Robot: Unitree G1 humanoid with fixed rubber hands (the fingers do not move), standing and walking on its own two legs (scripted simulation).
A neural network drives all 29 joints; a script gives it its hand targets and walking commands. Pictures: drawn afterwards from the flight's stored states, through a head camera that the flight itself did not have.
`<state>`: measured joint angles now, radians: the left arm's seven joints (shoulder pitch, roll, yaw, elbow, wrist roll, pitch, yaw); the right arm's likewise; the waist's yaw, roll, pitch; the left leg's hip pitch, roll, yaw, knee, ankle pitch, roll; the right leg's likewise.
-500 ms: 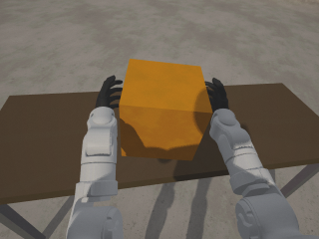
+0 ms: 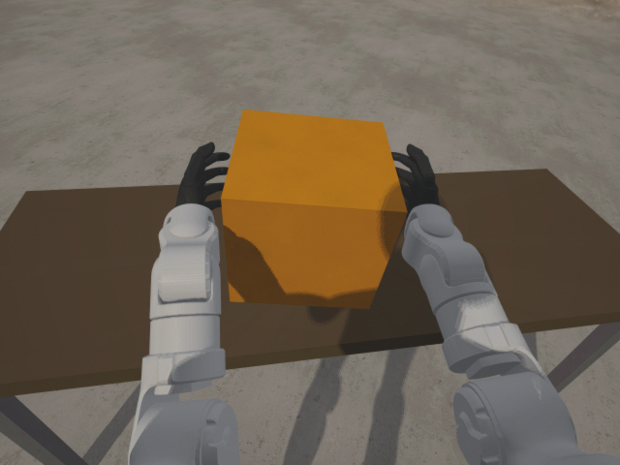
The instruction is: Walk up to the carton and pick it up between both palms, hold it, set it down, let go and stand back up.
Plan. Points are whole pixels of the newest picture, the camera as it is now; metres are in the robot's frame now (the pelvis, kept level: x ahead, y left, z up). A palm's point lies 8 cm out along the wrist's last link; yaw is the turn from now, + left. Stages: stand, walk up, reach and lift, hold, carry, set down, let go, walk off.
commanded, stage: hold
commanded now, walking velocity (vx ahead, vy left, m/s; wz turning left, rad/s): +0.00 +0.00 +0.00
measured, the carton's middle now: (307, 211) +0.39 +0.01 +0.15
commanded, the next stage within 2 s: none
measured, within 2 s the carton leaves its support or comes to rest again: neither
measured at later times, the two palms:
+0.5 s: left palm (196, 208) +0.36 +0.15 +0.18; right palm (418, 208) +0.37 -0.13 +0.18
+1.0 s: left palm (197, 208) +0.36 +0.15 +0.18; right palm (420, 210) +0.36 -0.13 +0.18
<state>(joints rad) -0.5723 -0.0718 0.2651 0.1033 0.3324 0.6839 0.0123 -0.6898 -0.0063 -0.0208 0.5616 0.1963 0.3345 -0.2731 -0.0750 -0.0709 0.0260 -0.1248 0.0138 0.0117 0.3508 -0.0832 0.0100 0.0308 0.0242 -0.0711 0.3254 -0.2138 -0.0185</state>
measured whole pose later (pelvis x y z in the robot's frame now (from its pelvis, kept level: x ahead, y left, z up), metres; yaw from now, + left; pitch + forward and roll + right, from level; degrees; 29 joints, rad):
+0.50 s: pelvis +0.00 +0.00 +0.00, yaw +0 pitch -8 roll -1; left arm -0.57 -0.07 0.25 0.09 0.34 0.69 0.01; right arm -0.68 0.00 -0.03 0.57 0.19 0.32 -0.26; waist -0.07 -0.08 0.03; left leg -0.13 0.01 0.01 0.35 -0.09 0.01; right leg 0.03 0.02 -0.07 0.32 -0.22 -0.02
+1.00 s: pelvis +0.01 +0.00 +0.00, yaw +0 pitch -9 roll -1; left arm -0.54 -0.08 0.26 0.04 0.36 0.71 0.00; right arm -0.66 0.00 -0.01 0.52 0.19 0.34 -0.27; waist -0.08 -0.07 0.05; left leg -0.10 0.01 0.01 0.34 -0.09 0.01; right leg 0.06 0.02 -0.07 0.31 -0.22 -0.02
